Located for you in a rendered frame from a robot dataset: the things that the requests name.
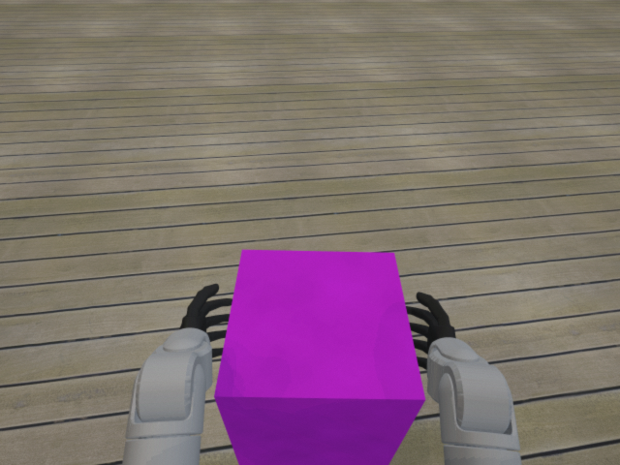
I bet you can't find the right robot hand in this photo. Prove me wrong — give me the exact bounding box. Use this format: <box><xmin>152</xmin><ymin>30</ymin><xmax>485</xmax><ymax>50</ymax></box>
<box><xmin>406</xmin><ymin>292</ymin><xmax>456</xmax><ymax>370</ymax></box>

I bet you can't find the left robot hand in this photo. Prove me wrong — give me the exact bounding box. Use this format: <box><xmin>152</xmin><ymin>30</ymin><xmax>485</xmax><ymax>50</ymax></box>
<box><xmin>180</xmin><ymin>284</ymin><xmax>233</xmax><ymax>358</ymax></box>

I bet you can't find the robot left forearm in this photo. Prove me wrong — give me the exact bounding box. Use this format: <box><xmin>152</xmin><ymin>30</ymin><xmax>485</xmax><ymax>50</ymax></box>
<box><xmin>122</xmin><ymin>327</ymin><xmax>212</xmax><ymax>465</ymax></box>

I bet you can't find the carton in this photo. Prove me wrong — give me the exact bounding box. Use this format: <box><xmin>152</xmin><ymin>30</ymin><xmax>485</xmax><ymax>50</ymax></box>
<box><xmin>214</xmin><ymin>250</ymin><xmax>425</xmax><ymax>465</ymax></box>

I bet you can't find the robot right forearm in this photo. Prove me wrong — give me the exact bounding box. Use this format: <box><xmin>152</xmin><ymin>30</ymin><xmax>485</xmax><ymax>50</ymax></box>
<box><xmin>427</xmin><ymin>337</ymin><xmax>522</xmax><ymax>465</ymax></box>

